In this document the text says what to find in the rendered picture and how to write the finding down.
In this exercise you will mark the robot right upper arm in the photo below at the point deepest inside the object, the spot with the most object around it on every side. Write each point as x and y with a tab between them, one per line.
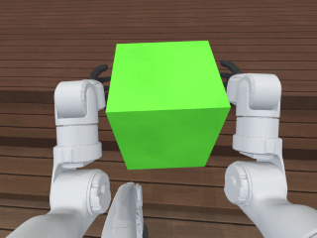
259	189

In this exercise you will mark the right robot hand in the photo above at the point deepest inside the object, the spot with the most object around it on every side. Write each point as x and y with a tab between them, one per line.
233	68

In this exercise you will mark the left robot shin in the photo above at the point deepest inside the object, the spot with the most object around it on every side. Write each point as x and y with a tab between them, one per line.
139	221

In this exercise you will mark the robot left forearm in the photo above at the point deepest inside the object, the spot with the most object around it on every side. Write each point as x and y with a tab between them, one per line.
76	106

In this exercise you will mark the robot left upper arm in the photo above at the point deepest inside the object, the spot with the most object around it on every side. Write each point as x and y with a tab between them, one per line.
77	198

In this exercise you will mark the left robot thigh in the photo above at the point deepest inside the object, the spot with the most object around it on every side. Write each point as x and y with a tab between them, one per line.
121	221

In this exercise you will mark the left robot hand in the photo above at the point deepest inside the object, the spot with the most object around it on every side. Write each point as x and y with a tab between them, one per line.
93	75

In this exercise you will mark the robot right forearm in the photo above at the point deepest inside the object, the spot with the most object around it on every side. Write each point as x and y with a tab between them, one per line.
257	98

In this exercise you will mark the carton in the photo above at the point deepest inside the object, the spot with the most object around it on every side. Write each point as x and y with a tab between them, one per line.
166	104

